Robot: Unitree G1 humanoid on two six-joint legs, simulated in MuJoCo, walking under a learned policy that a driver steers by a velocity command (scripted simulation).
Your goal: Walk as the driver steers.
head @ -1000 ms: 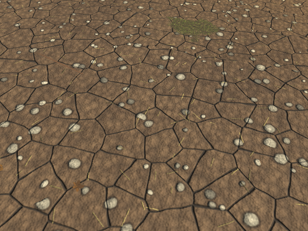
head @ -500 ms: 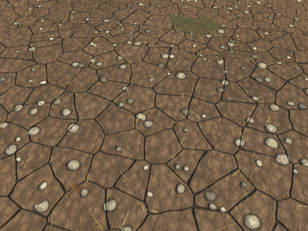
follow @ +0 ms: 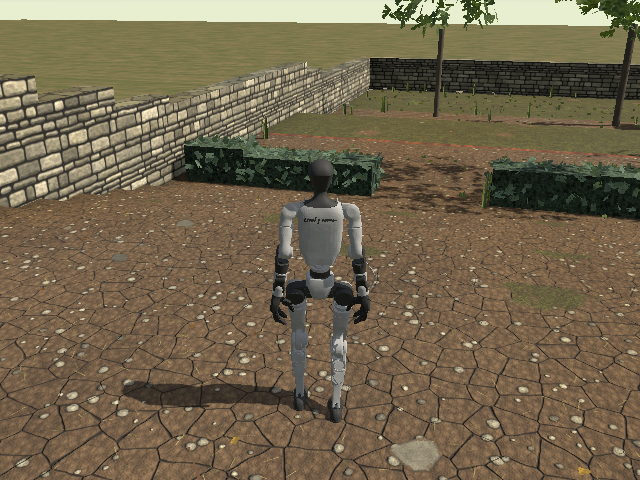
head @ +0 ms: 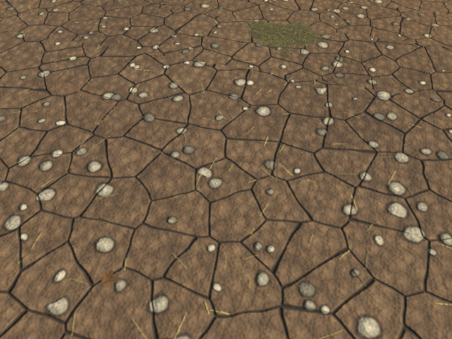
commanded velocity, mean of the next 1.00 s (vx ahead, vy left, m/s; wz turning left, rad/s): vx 0.10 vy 0.00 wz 0.00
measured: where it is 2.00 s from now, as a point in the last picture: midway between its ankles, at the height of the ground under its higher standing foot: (237, 334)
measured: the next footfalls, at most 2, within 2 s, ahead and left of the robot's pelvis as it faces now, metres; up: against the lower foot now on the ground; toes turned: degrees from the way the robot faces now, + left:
left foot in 0.76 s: +0.23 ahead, +0.12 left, +0.00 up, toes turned +4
right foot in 1.14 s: +0.28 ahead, -0.07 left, +0.00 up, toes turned -4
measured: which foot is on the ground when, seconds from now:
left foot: down 0.00-0.46, up 0.48-0.74, down 0.76-1.00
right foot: down 0.00-0.76, up 0.78-1.00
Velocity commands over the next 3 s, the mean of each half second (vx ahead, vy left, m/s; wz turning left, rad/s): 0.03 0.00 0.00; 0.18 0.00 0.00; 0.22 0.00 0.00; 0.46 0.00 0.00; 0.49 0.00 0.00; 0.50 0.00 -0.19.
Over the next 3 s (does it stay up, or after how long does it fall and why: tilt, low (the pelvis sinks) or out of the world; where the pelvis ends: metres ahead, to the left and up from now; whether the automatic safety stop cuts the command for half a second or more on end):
stays up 1.11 0.03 -0.02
